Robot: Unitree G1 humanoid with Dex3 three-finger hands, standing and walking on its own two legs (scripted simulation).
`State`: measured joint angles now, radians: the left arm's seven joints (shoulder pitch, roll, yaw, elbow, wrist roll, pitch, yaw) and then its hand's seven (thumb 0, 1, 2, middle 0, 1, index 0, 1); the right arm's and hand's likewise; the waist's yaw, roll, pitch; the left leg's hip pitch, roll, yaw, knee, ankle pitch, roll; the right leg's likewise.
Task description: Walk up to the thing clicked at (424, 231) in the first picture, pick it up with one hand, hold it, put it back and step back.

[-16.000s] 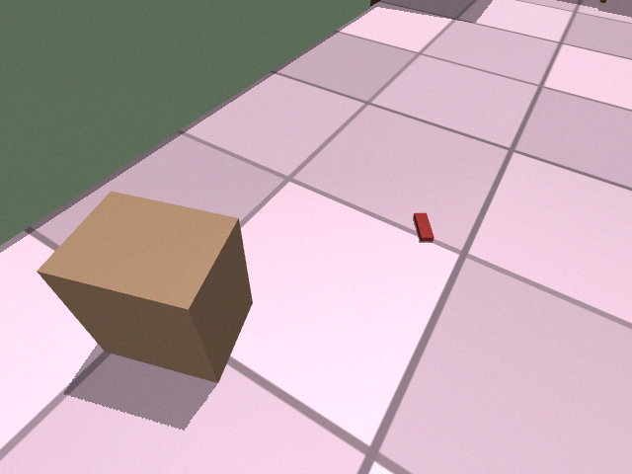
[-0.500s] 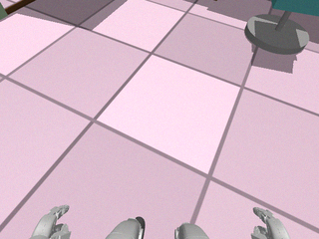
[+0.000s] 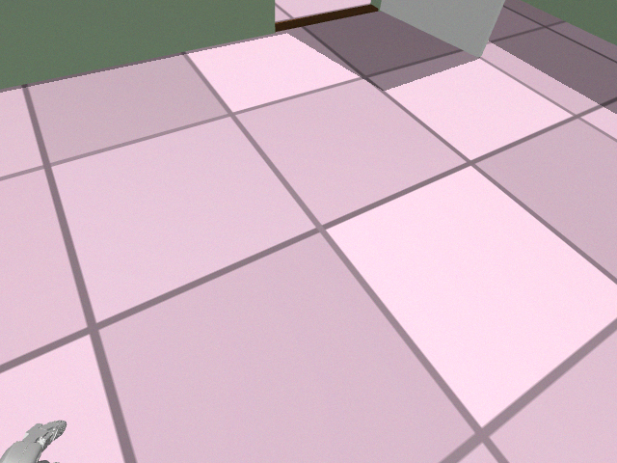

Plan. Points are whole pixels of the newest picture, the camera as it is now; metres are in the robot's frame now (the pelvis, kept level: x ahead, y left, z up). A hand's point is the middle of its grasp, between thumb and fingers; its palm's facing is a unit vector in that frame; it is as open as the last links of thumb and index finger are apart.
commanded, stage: walk up
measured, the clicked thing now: out of the picture +0.24 +1.53 -0.74
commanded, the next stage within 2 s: none
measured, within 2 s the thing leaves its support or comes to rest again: neither
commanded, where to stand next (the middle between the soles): +0.12 +0.04 m, yaw +76 degrees
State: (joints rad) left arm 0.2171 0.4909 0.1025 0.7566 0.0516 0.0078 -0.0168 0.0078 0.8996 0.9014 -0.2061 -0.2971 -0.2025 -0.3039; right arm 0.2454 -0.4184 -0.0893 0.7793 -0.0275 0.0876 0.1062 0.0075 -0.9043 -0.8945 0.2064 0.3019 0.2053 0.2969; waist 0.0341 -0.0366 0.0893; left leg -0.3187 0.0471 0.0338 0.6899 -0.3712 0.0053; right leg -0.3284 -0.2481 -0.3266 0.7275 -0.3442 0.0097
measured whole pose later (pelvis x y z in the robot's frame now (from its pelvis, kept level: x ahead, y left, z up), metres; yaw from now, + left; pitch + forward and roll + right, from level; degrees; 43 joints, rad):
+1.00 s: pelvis +0.08 +0.00 -0.01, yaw +50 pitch -1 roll +0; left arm 0.21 0.42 0.05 0.72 0.00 0.03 -0.02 0.01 0.90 0.90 -0.20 -0.30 -0.20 -0.30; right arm 0.28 -0.41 -0.05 0.67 -0.03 0.01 -0.02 0.00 -0.90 -0.89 0.21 0.30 0.21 0.30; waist -0.01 -0.02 0.14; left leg -0.47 -0.10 -0.19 0.80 -0.30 -0.02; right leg -0.44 -0.06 0.01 0.88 -0.44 -0.03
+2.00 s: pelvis +0.07 -0.01 +0.00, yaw +76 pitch -2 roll -1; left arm 0.22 0.41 0.04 0.97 0.00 0.00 -0.01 0.01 0.90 0.90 -0.20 -0.30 -0.20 -0.30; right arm 0.16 -0.38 -0.02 0.95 0.00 -0.03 -0.01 0.00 -0.90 -0.89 0.21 0.30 0.21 0.30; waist 0.03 -0.01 0.07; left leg -0.35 -0.03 -0.03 0.73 -0.34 0.03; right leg -0.32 -0.07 -0.05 0.70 -0.34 0.02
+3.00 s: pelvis +0.09 -0.01 +0.03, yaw +76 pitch -2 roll +0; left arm 0.11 0.36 0.00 1.14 0.01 -0.01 -0.01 0.01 0.90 0.90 -0.20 -0.30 -0.20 -0.30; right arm 0.09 -0.33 -0.01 1.18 -0.01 0.00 0.01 0.00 -0.90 -0.89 0.21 0.30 0.21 0.30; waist 0.00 -0.01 0.04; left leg -0.15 -0.01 -0.04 0.32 -0.14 -0.01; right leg -0.14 -0.04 -0.06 0.34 -0.17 0.01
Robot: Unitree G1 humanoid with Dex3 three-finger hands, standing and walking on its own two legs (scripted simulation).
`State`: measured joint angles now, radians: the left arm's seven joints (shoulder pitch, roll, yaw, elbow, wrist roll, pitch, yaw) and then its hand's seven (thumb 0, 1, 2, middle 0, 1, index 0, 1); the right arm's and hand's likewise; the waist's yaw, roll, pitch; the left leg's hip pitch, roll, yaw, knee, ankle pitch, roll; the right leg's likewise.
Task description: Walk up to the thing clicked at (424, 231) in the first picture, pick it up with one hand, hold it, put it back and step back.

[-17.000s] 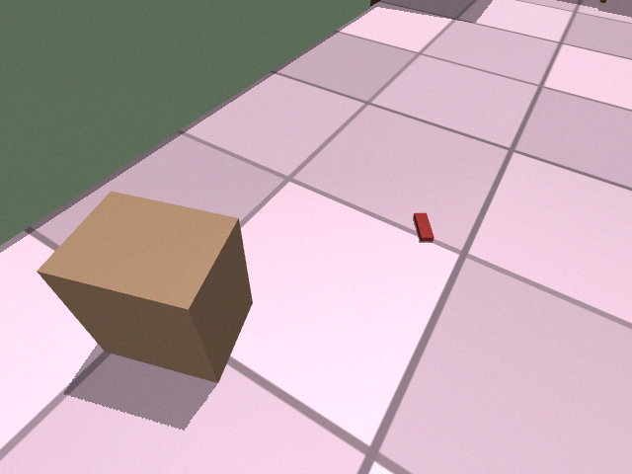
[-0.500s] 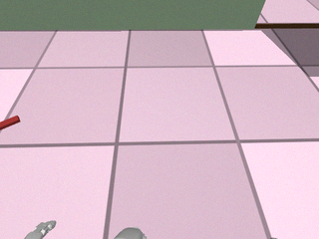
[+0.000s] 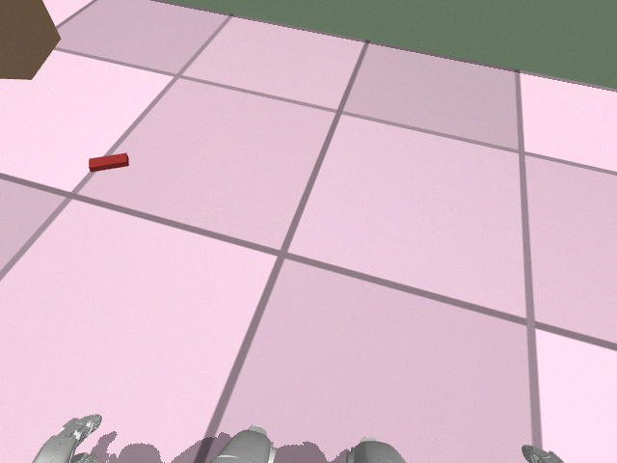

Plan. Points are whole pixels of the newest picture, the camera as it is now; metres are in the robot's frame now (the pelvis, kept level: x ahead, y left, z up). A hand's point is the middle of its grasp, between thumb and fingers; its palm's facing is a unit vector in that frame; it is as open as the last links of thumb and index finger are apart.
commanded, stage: walk up
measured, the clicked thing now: (109, 162) +1.28 +0.86 -0.72
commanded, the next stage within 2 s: stand in 1.42 s
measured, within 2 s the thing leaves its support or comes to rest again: neither
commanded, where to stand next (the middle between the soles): +0.07 +0.00 m, yaw +26 degrees
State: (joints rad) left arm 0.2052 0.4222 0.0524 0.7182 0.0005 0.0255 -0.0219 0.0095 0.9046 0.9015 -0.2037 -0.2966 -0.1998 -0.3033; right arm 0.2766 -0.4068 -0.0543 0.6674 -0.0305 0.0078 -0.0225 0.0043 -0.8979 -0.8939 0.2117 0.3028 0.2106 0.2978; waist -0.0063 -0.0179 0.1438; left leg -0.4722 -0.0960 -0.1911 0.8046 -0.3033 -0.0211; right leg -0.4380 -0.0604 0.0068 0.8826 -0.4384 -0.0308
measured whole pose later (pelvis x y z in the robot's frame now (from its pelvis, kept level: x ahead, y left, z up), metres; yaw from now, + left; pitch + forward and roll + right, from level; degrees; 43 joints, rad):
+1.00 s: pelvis -0.01 +0.01 +0.01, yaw +26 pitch -2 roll -1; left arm 0.22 0.41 0.04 0.97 0.00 0.00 -0.01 0.01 0.90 0.90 -0.20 -0.30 -0.20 -0.30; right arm 0.16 -0.38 -0.02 0.95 0.00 -0.03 -0.01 0.00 -0.90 -0.89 0.21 0.30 0.21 0.30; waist 0.03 -0.01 0.07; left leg -0.35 -0.03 -0.03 0.73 -0.34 0.03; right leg -0.32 -0.07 -0.05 0.70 -0.34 0.02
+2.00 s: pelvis +0.00 -0.01 +0.05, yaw +26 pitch -2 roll +0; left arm 0.11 0.36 0.00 1.14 0.01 -0.01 -0.01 0.01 0.90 0.90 -0.20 -0.30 -0.20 -0.30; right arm 0.09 -0.33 -0.01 1.18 -0.01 0.00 0.01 0.00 -0.90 -0.89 0.21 0.30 0.21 0.30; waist 0.00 -0.01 0.04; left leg -0.15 -0.01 -0.04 0.32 -0.14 -0.01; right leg -0.14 -0.04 -0.06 0.34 -0.17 0.01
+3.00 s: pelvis +0.03 -0.01 +0.05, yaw +25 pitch -1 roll +0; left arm 0.11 0.36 0.00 1.13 0.01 -0.01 -0.01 0.01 0.90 0.90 -0.20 -0.30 -0.20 -0.30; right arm 0.09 -0.34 0.00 1.16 -0.01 0.00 0.00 0.00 -0.90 -0.89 0.21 0.30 0.21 0.30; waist 0.01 0.00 0.04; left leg -0.11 0.02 -0.04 0.30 -0.16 -0.03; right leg -0.11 -0.01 -0.06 0.31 -0.18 -0.01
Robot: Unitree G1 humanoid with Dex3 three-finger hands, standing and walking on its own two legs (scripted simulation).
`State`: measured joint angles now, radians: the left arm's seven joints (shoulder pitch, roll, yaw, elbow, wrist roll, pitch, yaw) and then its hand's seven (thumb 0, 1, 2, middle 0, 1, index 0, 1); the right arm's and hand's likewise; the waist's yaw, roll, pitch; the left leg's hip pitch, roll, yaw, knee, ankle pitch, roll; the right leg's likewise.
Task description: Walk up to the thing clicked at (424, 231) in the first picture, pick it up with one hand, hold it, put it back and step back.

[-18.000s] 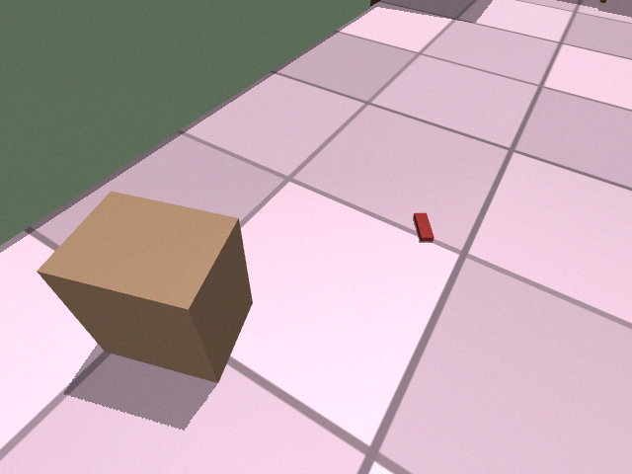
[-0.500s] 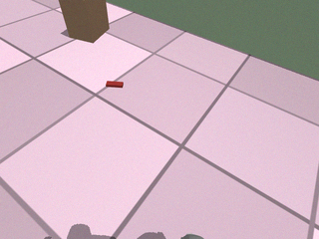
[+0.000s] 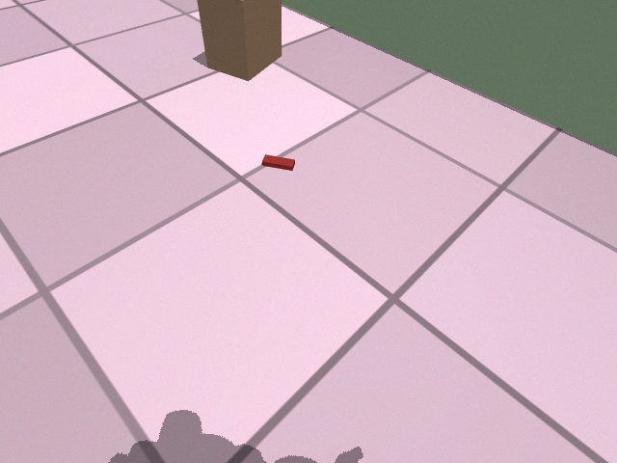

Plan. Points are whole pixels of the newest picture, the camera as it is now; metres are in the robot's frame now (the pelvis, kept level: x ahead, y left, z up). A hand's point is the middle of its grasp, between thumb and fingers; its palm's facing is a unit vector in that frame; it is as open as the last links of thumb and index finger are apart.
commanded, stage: walk up
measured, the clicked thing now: (278, 162) +1.53 +0.20 -0.74
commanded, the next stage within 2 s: stand in 0.42 s
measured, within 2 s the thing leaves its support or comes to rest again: neither
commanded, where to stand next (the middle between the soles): +0.06 -0.04 m, yaw +0 degrees
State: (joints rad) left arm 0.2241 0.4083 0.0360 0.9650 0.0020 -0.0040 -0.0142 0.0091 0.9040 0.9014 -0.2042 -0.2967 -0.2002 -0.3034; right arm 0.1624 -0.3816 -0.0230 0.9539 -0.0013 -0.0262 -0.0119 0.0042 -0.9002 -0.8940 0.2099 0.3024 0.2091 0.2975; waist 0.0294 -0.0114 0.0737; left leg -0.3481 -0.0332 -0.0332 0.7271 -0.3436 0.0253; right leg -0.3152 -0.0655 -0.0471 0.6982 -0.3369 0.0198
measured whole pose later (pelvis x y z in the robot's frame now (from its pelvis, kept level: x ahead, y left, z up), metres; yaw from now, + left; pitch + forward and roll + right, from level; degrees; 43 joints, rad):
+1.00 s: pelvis +0.00 -0.02 +0.03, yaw +0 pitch -2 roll +0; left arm 0.11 0.36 0.00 1.14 0.01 -0.01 -0.01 0.01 0.90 0.90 -0.20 -0.30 -0.20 -0.30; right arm 0.09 -0.33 -0.01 1.18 -0.01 0.00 0.01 0.00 -0.90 -0.89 0.21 0.30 0.21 0.30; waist 0.00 -0.01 0.04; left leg -0.15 -0.01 -0.04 0.32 -0.14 -0.01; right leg -0.14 -0.04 -0.06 0.34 -0.17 0.01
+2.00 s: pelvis +0.02 -0.03 +0.03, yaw -1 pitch -1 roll +0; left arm 0.11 0.36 0.00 1.13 0.01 -0.01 -0.01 0.01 0.90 0.90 -0.20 -0.30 -0.20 -0.30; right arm 0.09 -0.34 0.00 1.16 -0.01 0.00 0.00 0.00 -0.90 -0.89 0.21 0.30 0.21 0.30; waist 0.01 0.00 0.04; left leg -0.11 0.02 -0.04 0.30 -0.16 -0.03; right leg -0.11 -0.01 -0.06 0.31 -0.18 -0.01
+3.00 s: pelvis +0.03 -0.04 +0.03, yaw -2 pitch -1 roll +0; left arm 0.12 0.36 0.00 1.13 0.01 -0.01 -0.01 0.01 0.90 0.90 -0.20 -0.30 -0.20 -0.30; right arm 0.11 -0.35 0.01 1.14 -0.01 0.00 0.00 0.00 -0.90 -0.89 0.21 0.30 0.21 0.30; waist 0.01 0.01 0.04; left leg -0.09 0.03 -0.03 0.29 -0.17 -0.04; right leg -0.10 0.00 -0.05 0.32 -0.19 -0.01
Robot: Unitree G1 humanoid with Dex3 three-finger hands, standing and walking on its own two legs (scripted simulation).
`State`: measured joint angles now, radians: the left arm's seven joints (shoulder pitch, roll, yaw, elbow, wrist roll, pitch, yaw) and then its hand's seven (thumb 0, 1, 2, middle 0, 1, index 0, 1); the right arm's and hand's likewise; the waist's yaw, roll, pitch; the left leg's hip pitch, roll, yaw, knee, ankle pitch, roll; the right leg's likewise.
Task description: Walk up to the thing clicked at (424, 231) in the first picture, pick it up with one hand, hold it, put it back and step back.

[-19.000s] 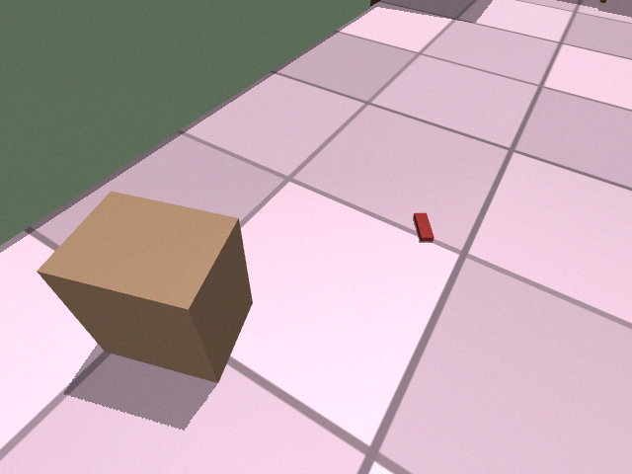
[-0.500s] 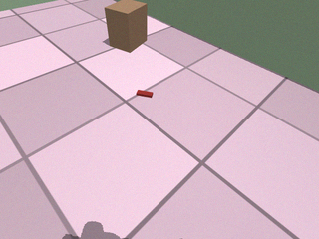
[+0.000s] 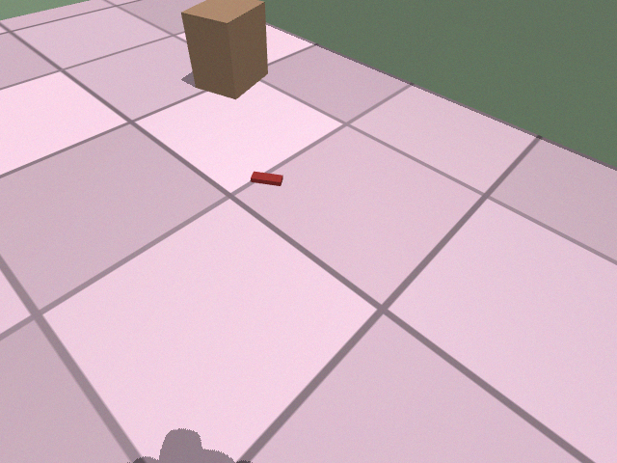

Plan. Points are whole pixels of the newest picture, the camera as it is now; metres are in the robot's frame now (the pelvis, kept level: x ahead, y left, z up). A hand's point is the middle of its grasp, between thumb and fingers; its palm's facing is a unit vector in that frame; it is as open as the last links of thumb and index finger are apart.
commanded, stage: stand
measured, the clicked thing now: (266, 178) +1.52 +0.23 -0.77
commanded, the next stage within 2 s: none
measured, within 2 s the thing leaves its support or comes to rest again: neither
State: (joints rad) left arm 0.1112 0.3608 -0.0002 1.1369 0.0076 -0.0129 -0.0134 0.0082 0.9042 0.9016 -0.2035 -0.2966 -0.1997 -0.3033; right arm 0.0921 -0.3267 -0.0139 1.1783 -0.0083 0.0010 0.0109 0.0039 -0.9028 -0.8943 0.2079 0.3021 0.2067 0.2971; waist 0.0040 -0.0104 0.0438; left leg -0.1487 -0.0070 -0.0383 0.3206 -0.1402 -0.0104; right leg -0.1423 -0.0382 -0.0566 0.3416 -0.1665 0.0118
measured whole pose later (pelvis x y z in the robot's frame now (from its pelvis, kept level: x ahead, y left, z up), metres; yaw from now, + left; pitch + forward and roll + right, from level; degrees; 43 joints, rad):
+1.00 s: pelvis +0.02 -0.01 +0.00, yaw -1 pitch -1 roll +0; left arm 0.11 0.36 0.00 1.13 0.01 -0.01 -0.01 0.01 0.90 0.90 -0.20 -0.30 -0.20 -0.30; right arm 0.09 -0.34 0.00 1.16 -0.01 0.00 0.00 0.00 -0.90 -0.89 0.21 0.30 0.21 0.30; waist 0.01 0.00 0.04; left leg -0.11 0.02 -0.04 0.30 -0.16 -0.03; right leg -0.11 -0.01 -0.06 0.31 -0.18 -0.01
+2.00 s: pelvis +0.03 -0.02 +0.00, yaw -1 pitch -1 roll +0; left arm 0.12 0.36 0.00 1.13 0.01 -0.01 -0.01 0.01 0.90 0.90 -0.20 -0.30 -0.20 -0.30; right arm 0.11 -0.35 0.01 1.14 -0.01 0.00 0.00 0.00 -0.90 -0.89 0.21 0.30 0.21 0.30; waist 0.01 0.01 0.04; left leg -0.09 0.03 -0.03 0.29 -0.17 -0.04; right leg -0.10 0.00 -0.05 0.32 -0.19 -0.01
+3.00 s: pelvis +0.03 -0.02 +0.00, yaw -2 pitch -2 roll +0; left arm 0.12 0.36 0.00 1.12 0.01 -0.01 -0.01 0.01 0.90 0.90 -0.20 -0.30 -0.20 -0.30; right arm 0.12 -0.35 0.01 1.12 -0.01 0.00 0.00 0.00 -0.90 -0.89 0.21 0.30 0.21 0.30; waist 0.01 0.00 0.04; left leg -0.09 0.03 -0.02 0.30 -0.18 -0.03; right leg -0.09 0.00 -0.04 0.31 -0.20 -0.01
